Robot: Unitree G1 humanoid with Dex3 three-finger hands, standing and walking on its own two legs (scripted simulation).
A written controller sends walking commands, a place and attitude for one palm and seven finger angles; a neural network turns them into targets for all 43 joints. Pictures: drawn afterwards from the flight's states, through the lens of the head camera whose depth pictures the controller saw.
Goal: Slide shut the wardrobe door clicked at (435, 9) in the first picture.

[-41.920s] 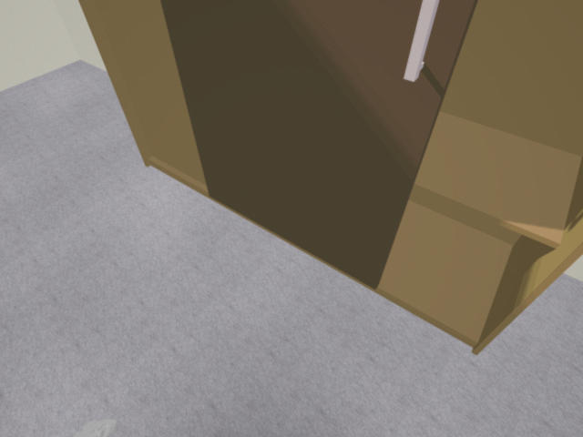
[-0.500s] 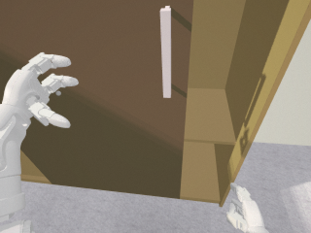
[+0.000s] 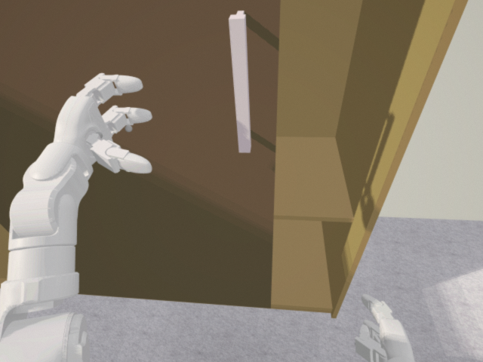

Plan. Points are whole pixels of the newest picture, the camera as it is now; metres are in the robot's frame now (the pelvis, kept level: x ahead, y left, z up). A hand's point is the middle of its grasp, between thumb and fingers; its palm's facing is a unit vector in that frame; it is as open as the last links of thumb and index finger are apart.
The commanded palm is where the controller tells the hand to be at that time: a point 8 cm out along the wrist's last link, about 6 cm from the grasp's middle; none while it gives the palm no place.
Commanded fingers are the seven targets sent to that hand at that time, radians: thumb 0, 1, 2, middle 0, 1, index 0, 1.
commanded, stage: move the hooked fingers beside the handle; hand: left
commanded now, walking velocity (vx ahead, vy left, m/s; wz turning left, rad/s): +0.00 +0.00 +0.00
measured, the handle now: (242, 88) +0.50 +0.04 +0.25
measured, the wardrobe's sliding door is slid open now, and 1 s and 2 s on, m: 0.25 0.25 0.25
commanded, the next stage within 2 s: feel for the door with the fingertips in 1.62 s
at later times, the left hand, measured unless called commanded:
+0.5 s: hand (176, 114) +0.40 +0.13 +0.25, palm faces -0.01 -1.00 -0.02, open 14.0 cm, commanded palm +0.38 +0.18 +0.25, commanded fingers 0.00 -0.50 0.30 -0.30 -1.20 -0.30 -1.20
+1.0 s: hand (210, 100) +0.45 +0.09 +0.25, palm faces +0.00 -1.00 +0.00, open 14.0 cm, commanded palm +0.41 +0.15 +0.25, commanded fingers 0.00 -0.50 0.30 -0.30 -1.20 -0.30 -1.20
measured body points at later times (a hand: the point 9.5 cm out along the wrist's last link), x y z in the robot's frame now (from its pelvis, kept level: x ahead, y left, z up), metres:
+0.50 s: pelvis +0.01 +0.00 +0.00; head -0.01 -0.03 +0.45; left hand +0.39 +0.19 +0.26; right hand +0.20 -0.23 -0.09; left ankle +0.02 +0.12 -0.74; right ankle -0.04 -0.10 -0.74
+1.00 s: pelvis +0.01 +0.00 +0.00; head +0.00 -0.03 +0.45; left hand +0.44 +0.14 +0.25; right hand +0.14 -0.25 -0.11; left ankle +0.02 +0.12 -0.74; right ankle -0.04 -0.10 -0.74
